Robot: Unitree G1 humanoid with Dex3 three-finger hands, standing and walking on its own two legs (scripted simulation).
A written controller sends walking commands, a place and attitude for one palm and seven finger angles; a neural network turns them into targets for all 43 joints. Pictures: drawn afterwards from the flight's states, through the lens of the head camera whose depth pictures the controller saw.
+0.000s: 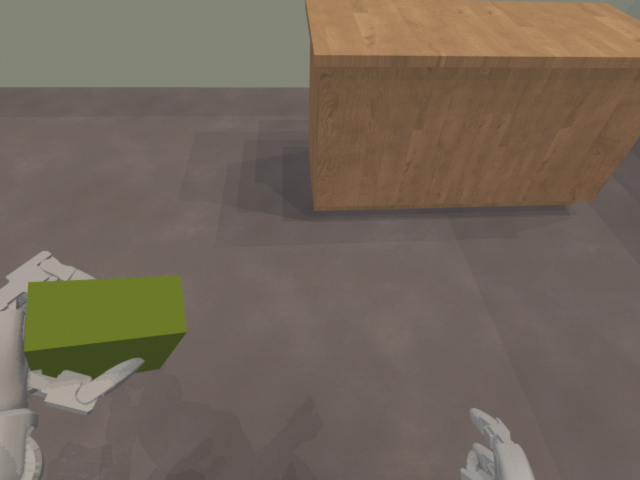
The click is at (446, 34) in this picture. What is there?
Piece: table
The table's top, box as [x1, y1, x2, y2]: [305, 0, 639, 67]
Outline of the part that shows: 305,0 305,8 314,66 639,67 639,21 606,3 475,0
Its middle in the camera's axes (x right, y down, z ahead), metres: +0.63 -0.81 +1.49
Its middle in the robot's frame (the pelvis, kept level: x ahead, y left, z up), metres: +1.68 -0.54 -0.03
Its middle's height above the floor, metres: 0.75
